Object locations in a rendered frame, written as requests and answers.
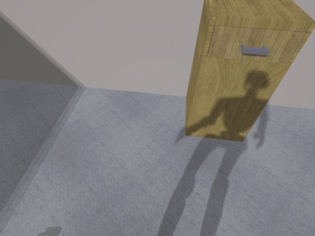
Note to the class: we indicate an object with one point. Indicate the cabinet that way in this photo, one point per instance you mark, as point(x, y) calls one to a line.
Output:
point(226, 96)

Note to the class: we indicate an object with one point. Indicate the left robot hand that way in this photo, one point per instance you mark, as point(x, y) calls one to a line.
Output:
point(51, 231)

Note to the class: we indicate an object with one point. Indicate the drawer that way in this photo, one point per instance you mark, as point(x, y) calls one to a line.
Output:
point(226, 43)

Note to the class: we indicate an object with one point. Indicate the handle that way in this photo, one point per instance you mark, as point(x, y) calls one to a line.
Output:
point(254, 50)

